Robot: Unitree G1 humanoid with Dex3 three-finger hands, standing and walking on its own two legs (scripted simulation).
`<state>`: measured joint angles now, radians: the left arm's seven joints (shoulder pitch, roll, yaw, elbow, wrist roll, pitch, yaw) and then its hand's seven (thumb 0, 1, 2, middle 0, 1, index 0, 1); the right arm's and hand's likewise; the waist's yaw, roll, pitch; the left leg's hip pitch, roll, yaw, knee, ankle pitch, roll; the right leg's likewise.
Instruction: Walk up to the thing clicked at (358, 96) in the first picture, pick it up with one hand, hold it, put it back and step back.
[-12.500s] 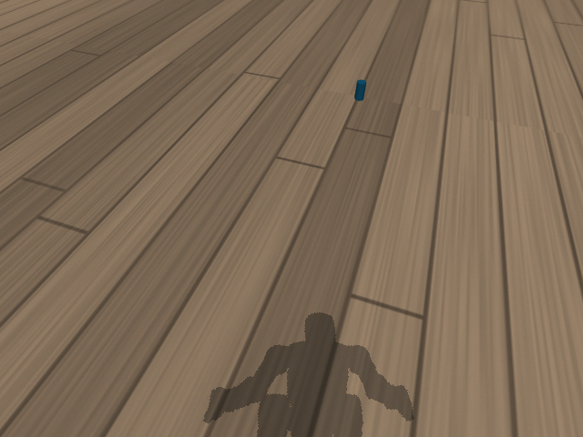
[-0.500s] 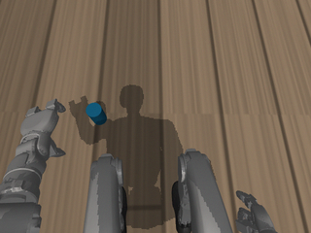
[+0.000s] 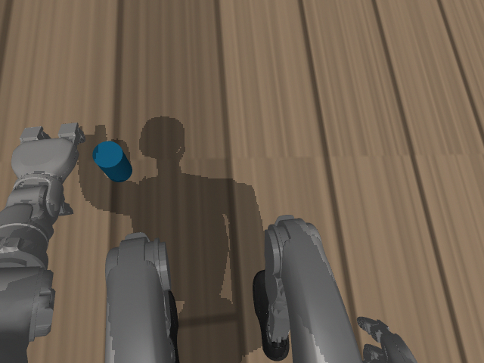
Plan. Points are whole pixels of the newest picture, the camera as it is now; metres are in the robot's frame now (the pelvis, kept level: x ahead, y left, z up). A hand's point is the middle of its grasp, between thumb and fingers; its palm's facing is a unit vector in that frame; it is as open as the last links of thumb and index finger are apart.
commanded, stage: rise first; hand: left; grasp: from above
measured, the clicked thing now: (114, 163) +0.52 +0.23 -0.32
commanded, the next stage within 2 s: none
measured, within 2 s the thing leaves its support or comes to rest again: neither
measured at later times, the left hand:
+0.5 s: hand (76, 171) +0.46 +0.27 -0.19, palm faces -0.44 -0.05 -0.90, open 13.9 cm
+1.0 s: hand (80, 168) +0.47 +0.27 -0.20, palm faces -0.44 -0.05 -0.90, open 14.0 cm
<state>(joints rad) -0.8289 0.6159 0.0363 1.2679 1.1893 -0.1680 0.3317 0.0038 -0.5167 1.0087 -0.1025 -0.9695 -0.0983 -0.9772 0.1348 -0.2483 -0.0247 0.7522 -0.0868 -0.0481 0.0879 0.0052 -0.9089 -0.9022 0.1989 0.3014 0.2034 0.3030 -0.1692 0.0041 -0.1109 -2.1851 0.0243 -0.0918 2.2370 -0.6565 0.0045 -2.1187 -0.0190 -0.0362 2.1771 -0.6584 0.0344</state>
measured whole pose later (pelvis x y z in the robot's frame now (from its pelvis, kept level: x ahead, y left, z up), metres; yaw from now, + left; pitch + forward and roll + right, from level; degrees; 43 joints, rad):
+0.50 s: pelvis +0.01 +0.00 -0.03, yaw -1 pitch +35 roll -6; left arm -0.93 0.66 0.06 1.37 1.23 -0.18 0.38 0.00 -0.50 0.97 -0.09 -1.03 -0.10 -1.02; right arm 0.15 -0.26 0.01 0.76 -0.12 -0.04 0.12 0.00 -0.91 -0.90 0.20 0.30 0.20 0.30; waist -0.20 -0.01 -0.08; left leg -2.27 0.03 -0.11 2.33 -0.68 0.00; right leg -2.21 -0.01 -0.04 2.26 -0.67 0.04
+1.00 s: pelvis +0.01 +0.00 -0.04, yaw -2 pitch +34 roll -7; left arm -0.96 0.69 0.06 1.42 1.24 -0.18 0.39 0.00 -0.51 0.98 -0.08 -1.04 -0.10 -1.03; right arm 0.15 -0.27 0.04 0.75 -0.13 -0.05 0.13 0.00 -0.91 -0.90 0.20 0.30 0.20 0.30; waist -0.23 -0.01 -0.06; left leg -2.30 0.03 -0.12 2.37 -0.68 0.00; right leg -2.23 0.00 -0.05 2.29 -0.67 0.04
